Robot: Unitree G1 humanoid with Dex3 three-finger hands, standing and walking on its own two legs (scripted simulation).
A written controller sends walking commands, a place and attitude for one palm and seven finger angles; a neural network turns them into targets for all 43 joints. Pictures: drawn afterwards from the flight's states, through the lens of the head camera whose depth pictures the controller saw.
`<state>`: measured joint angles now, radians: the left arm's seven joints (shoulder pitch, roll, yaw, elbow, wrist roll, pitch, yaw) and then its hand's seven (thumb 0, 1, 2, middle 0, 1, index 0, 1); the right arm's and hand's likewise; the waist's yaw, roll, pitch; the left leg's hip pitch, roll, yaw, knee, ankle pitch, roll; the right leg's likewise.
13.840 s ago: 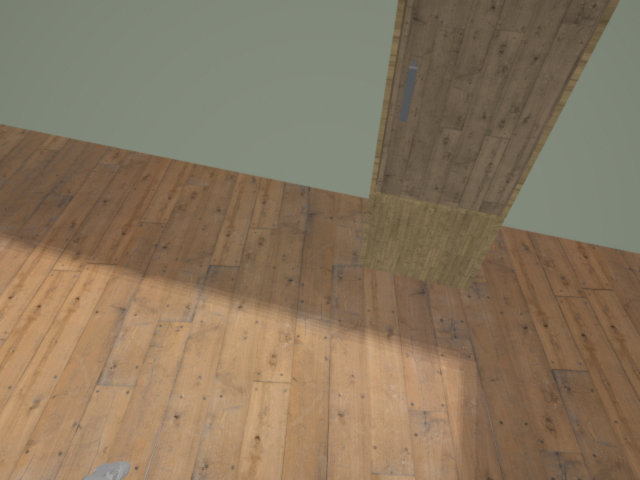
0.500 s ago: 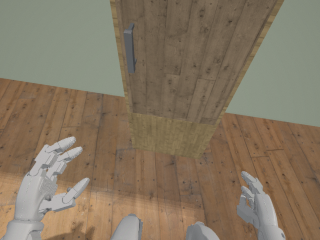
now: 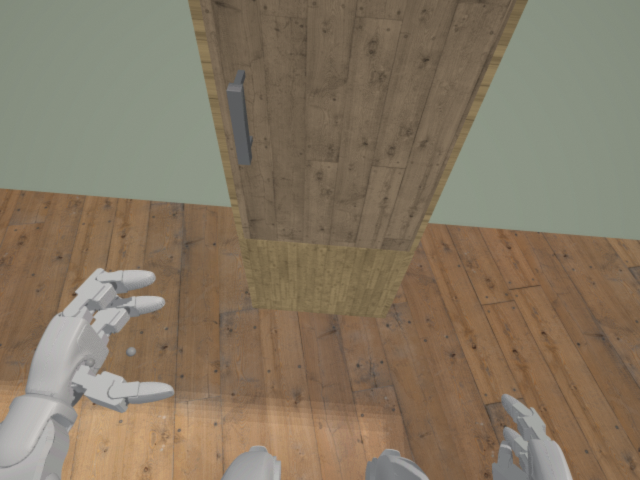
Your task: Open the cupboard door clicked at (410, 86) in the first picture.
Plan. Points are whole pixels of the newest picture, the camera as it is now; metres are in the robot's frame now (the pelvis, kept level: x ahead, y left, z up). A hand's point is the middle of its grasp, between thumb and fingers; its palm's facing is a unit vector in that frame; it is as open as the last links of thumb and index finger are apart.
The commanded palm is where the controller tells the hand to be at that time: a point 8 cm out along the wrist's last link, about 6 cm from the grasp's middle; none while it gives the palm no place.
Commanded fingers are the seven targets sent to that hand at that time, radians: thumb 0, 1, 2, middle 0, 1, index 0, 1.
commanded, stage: raise the hand with hooked fingers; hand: left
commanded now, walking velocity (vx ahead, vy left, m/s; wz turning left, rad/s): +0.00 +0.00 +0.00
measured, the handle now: (242, 119) +0.61 +0.16 +0.08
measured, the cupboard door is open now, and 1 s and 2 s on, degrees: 0 0 0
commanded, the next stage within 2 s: move the hooked fingers beside the handle in 1.00 s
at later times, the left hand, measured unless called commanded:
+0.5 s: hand (93, 272) +0.31 +0.27 +0.10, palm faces +0.01 -1.00 -0.05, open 14.0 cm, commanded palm +0.28 +0.32 +0.09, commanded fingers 0.00 -0.50 0.30 -0.30 -1.20 -0.30 -1.20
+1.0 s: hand (106, 275) +0.31 +0.26 +0.09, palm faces -0.01 -1.00 -0.03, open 14.0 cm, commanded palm +0.28 +0.31 +0.09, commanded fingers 0.00 -0.50 0.30 -0.30 -1.20 -0.30 -1.20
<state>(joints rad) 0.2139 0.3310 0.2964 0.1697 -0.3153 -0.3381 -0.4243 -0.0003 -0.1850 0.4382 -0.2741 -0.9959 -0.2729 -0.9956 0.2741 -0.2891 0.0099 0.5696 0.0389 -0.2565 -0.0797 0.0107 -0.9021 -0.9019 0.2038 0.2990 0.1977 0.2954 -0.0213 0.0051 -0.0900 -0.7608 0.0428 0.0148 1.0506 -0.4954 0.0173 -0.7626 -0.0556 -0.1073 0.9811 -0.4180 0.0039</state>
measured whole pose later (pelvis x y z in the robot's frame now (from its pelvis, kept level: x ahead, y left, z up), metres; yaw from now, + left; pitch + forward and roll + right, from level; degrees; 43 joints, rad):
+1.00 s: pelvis +0.02 -0.01 +0.03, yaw -1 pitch +10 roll -2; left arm -0.05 0.41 0.44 0.46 -0.36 -0.29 -0.54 -0.01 -0.50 0.30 -0.30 -1.20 -0.30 -1.20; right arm 0.28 -0.28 0.04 0.55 0.03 -0.18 -0.08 0.01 -0.90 -0.90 0.20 0.30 0.20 0.30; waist -0.02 0.02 -0.08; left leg -0.61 0.05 0.03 0.88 -0.45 0.00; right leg -0.62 -0.03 -0.10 0.83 -0.38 -0.01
